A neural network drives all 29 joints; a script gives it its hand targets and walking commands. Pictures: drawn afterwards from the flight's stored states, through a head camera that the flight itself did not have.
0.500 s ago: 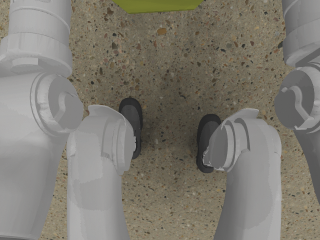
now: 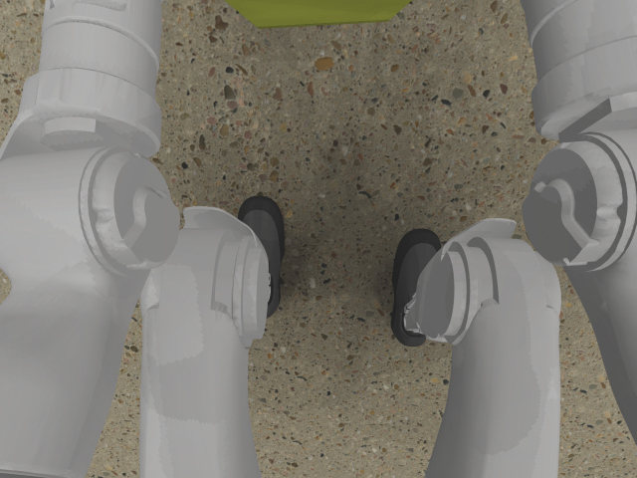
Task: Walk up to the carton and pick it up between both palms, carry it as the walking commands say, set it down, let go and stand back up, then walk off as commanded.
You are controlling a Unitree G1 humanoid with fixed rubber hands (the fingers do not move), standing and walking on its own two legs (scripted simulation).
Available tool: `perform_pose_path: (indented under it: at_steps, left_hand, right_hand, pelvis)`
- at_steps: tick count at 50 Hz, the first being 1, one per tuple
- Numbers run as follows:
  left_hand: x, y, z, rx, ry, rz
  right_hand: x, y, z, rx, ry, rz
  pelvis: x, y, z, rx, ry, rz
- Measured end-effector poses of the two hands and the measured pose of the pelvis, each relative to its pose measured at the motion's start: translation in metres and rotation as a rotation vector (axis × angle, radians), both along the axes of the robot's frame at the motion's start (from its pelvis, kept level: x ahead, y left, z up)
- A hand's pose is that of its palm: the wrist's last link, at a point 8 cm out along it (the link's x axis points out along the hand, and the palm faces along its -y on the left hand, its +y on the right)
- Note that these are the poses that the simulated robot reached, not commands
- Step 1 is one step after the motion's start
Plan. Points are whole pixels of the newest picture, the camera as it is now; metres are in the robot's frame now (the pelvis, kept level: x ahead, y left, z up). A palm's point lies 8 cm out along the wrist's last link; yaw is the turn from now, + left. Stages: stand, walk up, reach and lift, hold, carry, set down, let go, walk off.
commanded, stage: reach and lift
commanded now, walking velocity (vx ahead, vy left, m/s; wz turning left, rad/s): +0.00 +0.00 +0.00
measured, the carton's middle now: out of the picture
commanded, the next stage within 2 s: none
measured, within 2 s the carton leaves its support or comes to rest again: leaves its support in 0.98 s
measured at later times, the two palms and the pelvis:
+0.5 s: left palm out of the picture +0.56 +0.20 -0.19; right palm out of the picture +0.60 -0.07 -0.17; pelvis +0.00 +0.00 +0.00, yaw +0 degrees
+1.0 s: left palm out of the picture +0.57 +0.20 -0.18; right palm out of the picture +0.61 -0.07 -0.17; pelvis +0.00 +0.00 +0.00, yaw -1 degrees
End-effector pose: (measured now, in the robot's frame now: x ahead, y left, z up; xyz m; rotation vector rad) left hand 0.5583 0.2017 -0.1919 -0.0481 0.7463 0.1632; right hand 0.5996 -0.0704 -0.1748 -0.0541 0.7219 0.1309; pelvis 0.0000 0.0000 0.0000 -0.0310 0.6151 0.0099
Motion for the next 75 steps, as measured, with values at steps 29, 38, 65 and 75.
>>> perform_pose_path:
  at_steps: [29, 38, 65, 75]
  left_hand:
    - [0.003, 0.001, 0.001, 0.000, 0.022, -0.036]
    - [0.004, 0.001, 0.002, -0.003, 0.030, -0.029]
    - [0.018, -0.003, 0.043, 0.024, -0.028, 0.043]
    - [0.013, 0.005, 0.073, 0.066, -0.034, 0.060]
  right_hand:
    - [0.001, 0.001, 0.000, -0.013, -0.001, 0.023]
    - [0.002, 0.001, 0.001, -0.013, 0.002, 0.020]
    - [0.017, 0.007, 0.041, -0.044, -0.060, -0.040]
    - [0.014, 0.016, 0.065, -0.022, -0.066, -0.035]
  pelvis:
    - [0.001, 0.002, -0.001, -0.007, 0.003, -0.003]
    - [0.001, 0.002, -0.001, -0.006, 0.005, -0.004]
    - [-0.002, -0.006, 0.002, 0.019, -0.013, -0.018]
    - [-0.005, -0.014, 0.009, 0.040, -0.039, -0.002]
